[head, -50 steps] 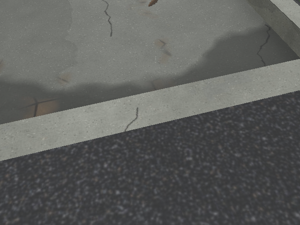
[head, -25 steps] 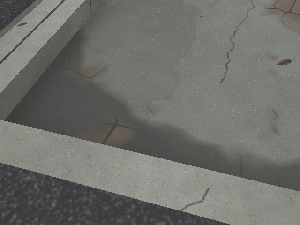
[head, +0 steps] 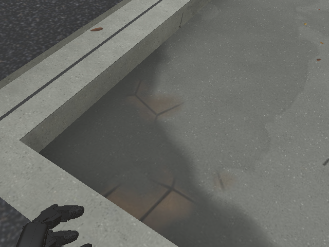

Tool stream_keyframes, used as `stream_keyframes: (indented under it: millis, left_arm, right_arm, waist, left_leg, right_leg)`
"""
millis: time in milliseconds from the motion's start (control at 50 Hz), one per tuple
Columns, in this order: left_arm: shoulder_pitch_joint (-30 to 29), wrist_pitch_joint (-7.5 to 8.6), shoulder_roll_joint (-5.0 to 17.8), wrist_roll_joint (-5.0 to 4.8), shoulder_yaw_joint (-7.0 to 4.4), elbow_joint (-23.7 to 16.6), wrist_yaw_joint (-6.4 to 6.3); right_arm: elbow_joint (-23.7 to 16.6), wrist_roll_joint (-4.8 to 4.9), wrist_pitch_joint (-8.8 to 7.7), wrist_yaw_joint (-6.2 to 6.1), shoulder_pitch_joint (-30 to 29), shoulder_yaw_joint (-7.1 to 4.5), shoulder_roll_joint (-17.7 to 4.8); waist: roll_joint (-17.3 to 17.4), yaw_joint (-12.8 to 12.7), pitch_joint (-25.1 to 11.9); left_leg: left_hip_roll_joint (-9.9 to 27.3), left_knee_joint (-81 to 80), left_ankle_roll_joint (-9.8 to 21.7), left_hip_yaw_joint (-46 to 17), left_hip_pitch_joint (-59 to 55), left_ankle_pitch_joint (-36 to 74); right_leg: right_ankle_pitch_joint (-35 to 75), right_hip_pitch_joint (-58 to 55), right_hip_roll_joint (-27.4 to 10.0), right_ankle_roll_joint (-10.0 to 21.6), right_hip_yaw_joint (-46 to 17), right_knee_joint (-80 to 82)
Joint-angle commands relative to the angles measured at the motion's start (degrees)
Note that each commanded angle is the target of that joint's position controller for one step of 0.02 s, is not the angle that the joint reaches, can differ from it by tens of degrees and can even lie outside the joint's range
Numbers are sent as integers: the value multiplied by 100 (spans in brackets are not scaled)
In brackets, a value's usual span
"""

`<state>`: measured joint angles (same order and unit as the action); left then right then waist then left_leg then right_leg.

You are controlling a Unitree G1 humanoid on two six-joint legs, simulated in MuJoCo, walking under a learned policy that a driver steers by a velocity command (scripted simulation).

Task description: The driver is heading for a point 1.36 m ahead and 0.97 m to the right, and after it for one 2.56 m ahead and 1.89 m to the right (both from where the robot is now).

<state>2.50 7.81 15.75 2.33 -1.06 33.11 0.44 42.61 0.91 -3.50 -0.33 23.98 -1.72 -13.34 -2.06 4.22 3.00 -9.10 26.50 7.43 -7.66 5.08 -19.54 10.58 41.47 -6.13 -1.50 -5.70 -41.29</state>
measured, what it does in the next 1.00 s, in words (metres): walks ahead, turning right: right foot, then left foot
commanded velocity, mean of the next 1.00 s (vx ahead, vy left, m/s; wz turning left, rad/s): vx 0.16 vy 0.00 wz -0.71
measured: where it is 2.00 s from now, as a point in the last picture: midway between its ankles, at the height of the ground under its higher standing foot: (194, 246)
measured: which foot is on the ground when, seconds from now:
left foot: down 0.00-0.12, up 0.14-0.54, down 0.56-1.00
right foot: up 0.00-0.08, down 0.10-0.56, up 0.58-1.00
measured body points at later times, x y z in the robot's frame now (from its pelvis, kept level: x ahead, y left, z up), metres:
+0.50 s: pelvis +0.24 -0.03 +0.00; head +0.28 -0.05 +0.45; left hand +0.43 +0.23 -0.09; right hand +0.39 -0.32 -0.07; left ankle +0.39 +0.08 -0.70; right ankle +0.27 -0.14 -0.73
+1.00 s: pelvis +0.28 +0.01 +0.01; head +0.31 -0.02 +0.46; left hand +0.58 +0.08 -0.09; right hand +0.17 -0.29 -0.09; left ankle +0.37 +0.05 -0.73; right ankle +0.17 -0.11 -0.68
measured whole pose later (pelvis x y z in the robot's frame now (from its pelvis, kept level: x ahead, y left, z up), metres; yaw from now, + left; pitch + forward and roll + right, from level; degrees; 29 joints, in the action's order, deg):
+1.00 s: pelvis +0.28 +0.01 +0.01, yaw -48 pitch +1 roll +1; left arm 12.0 -7.1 17.4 -1.8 -4.1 32.4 -0.6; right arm 41.0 -1.5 1.8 -1.1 7.1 -3.3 -16.1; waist -1.6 0.7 4.0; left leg 3.8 21.3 2.3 14.8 13.0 -8.9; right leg -20.0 27.4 -6.2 -4.0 0.3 -53.1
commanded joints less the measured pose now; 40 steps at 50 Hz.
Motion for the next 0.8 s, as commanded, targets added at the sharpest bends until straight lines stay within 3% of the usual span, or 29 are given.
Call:
stream_keyframes:
  millis: [20, 40, 60, 80, 100, 120, 140, 160, 180, 200, 220, 260, 300, 320, 360, 400, 440, 480, 520, 540, 560, 580, 600, 620, 640, 660, 680, 740, 800]
  left_arm:
    - [-348, 80, 158, -91, -82, -402, 101]
    - [7, 88, 376, -145, -216, -293, 105]
    - [565, 87, 612, -208, -349, -136, 94]
    - [1509, 91, 777, -258, -477, 116, 120]
    - [2336, 91, 749, -275, -467, 306, 163]
    - [2523, 89, 1223, -160, -511, 367, 223]
    - [2126, 49, 1027, -2, -369, 188, 255]
    - [1919, -87, 1010, -94, -421, -45, 262]
    - [1552, -225, 1065, -199, -464, -152, 233]
    - [1339, -310, 1007, -273, -423, -236, 205]
    - [1218, -350, 1001, -256, -393, -246, 160]
    - [937, -416, 944, -262, -387, -260, 119]
    - [1040, -495, 897, -311, -404, -184, -3]
    - [1188, -566, 1009, -319, -450, -104, -85]
    - [1301, -761, 1132, -393, -529, -53, -234]
    - [1292, -997, 1191, -448, -572, -108, -383]
    - [1245, -1158, 1167, -425, -595, -195, -450]
    - [1176, -1277, 1069, -315, -585, -262, -458]
    - [1060, -1317, 940, -349, -556, -364, -456]
    - [874, -1326, 847, -412, -515, -458, -456]
    - [1020, -1335, 607, -427, -425, -487, -440]
    - [1610, -1340, 237, -363, -318, -419, -395]
    - [1855, -1233, 770, -396, -487, -522, -304]
    - [1649, -1176, 1336, -373, -650, -344, -268]
    - [1603, -1240, 1503, -361, -724, -218, -285]
    - [1728, -1352, 1458, -296, -738, -92, -338]
    - [1772, -1413, 1318, -275, -700, -78, -352]
    - [1411, -1399, 993, -402, -577, -297, -381]
    - [1114, -1378, 843, -427, -510, -478, -316]
  right_arm:
    - [-34, -28, -23, -34, 129, -265, -977]
    - [-64, -182, -5, -11, -75, -258, -976]
    - [-116, -229, 13, -19, -247, -250, -939]
    - [-233, -275, 29, -52, -684, -258, -984]
    - [-325, -130, 23, -106, -1128, -280, -1036]
    - [-469, -259, 7, -161, -481, -225, -652]
    - [-348, -221, -34, -46, 790, -63, -320]
    - [-405, -88, -32, 16, 401, -113, -805]
    - [-727, 30, -5, 9, -476, -141, -980]
    - [-952, -95, 68, -44, -1150, -157, -1044]
    - [-1034, -184, 170, -93, -1238, -156, -950]
    - [-984, -250, 281, -169, -987, -157, -824]
    - [-1009, -294, 270, -266, -1208, -85, -634]
    - [-1033, -306, 255, -301, -1377, -66, -605]
    - [-1066, -229, 258, -313, -1652, -23, -549]
    - [-1160, -156, 269, -223, -2075, 3, -514]
    - [-1209, -112, 259, -138, -2367, 8, -532]
    - [-1187, -150, 166, -34, -2365, -10, -531]
    - [-1125, -148, 87, 22, -2161, -79, -625]
    - [-1038, -160, 63, 29, -1890, -122, -643]
    - [-960, -196, 91, 13, -1699, -184, -771]
    - [-1025, -276, 192, 5, -1809, -257, -1083]
    - [-987, -497, 237, 50, -1678, -299, -1173]
    - [-1058, -409, 218, 39, -1866, -304, -972]
    - [-1106, -346, 230, 16, -2141, -232, -718]
    - [-1171, -254, 248, -24, -2348, -169, -590]
    - [-1163, -191, 265, -71, -2433, -153, -583]
    - [-1038, -267, 338, -215, -2197, -124, -647]
    - [-831, -315, 419, -246, -1776, -206, -842]
  waist:
    - [770, 157, -107]
    - [798, -48, -426]
    - [842, -354, -615]
    - [872, -970, -843]
    - [794, -1519, -735]
    - [-1110, -1084, -1321]
    - [-1795, -314, -2220]
    - [-885, -570, -2352]
    - [-138, -617, -1816]
    - [516, -632, -1033]
    - [610, -423, -814]
    - [337, -80, -597]
    - [35, -170, -764]
    - [-12, -230, -980]
    - [-159, -304, -1376]
    - [-314, -430, -1453]
    - [-553, -568, -1202]
    - [-807, -537, -1163]
    - [-979, -434, -1092]
    - [-965, -270, -1106]
    - [-469, -287, -1379]
    - [1074, -694, -1506]
    - [1747, -798, -1422]
    - [1190, -713, -981]
    - [863, -747, -711]
    - [630, -825, -570]
    - [608, -794, -444]
    - [730, -594, -351]
    - [1004, -334, -540]
  left_leg:
    - [924, -693, 425, -194, 1644, 2621]
    - [1013, -421, 339, -105, 1604, 3304]
    - [1016, 155, 182, -33, 1440, 4323]
    - [1066, 1042, -25, 95, 1317, 5532]
    - [1033, 2488, -342, 165, 972, 5410]
    - [471, 5332, -837, 535, 2013, 1240]
    - [43, 6601, -1045, 49, 3119, -1923]
    - [279, 6859, -1059, -283, 3370, -1518]
    - [459, 6692, -970, -191, 3806, -1133]
    - [557, 6306, -933, -63, 3871, -876]
    - [650, 5957, -900, -94, 3678, -707]
    - [802, 4852, -860, -58, 3151, -515]
    - [757, 3762, -942, 104, 3041, -289]
    - [682, 3299, -1016, 71, 2901, -97]
    - [510, 2609, -1116, 5, 2651, 455]
    - [368, 2142, -1107, -47, 2598, 797]
    - [284, 1591, -1056, -68, 2522, 865]
    - [247, 1447, -1049, -8, 1956, 937]
    - [352, 647, -938, -80, 1489, 871]
    - [527, -130, -811, -40, 954, 1320]
    - [1197, -562, -473, -384, 66, 1766]
    - [2513, -429, 95, -1563, -774, 3599]
    - [3451, -714, 933, -2688, -471, 3649]
    - [3253, -928, 1025, -2314, -15, 3117]
    - [2787, -928, 829, -1549, 353, 2636]
    - [2408, -954, 628, -985, 603, 2244]
    - [2241, -1014, 578, -620, 817, 2242]
    - [2078, -1158, 508, 35, 606, 2103]
    - [2304, -1183, 604, 208, -134, 1987]
  right_leg:
    - [1173, -2269, 705, 142, 863, 686]
    - [1229, -2803, 929, 256, 1069, 230]
    - [648, -3213, 1174, 348, 1159, 137]
    - [263, -3762, 1403, 384, 1332, 99]
    - [83, -3697, 1034, 560, 790, 1203]
    - [2866, -4986, -150, 1297, -709, 774]
    - [3835, -6060, -1151, 2126, -3143, 1046]
    - [3078, -5819, -1247, 2322, -3490, 1386]
    - [644, -5067, -1197, 2303, -3588, 1740]
    - [15, -3962, -918, 2144, -3347, 2024]
    - [-265, -3263, -715, 2063, -3115, 2162]
    - [-438, -2346, -116, 1765, -2505, 2323]
    - [898, -2365, 141, 1686, -2037, 2132]
    - [1366, -2455, 182, 1671, -1962, 1991]
    - [1034, -2667, 282, 1493, -1984, 1836]
    - [-31, -2841, 377, 1293, -2218, 1871]
    - [-1067, -2844, 474, 1149, -2417, 1967]
    - [-735, -2664, 542, 1127, -2543, 1885]
    - [-570, -2758, 546, 1029, -2840, 1703]
    - [-919, -2632, 621, 892, -2882, 1470]
    - [-2494, -2239, 876, 689, -2603, 711]
    - [-4775, -1358, 1681, 405, -1578, -902]
    - [-5254, -399, 1718, 171, -1226, -2118]
    - [-4561, -193, 1264, -86, -897, -2882]
    - [-4040, -282, 1059, -198, -717, -3294]
    - [-3639, -367, 961, -259, -540, -3612]
    - [-3371, -428, 912, -310, -358, -3943]
    - [-2930, -287, 650, -405, 86, -3622]
    - [-2946, -76, 352, -541, 152, -2970]
Next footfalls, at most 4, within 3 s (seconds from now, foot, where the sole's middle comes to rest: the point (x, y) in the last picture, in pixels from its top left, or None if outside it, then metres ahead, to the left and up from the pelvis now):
0.10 right None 0.31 -0.14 -0.77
0.56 left None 0.41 0.03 -0.77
1.12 right None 0.18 -0.11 -0.77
1.80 left None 0.47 -0.01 -0.77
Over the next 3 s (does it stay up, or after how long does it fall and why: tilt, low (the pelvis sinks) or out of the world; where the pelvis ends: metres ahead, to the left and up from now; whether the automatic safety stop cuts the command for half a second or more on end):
stays up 1.22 -0.64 -0.23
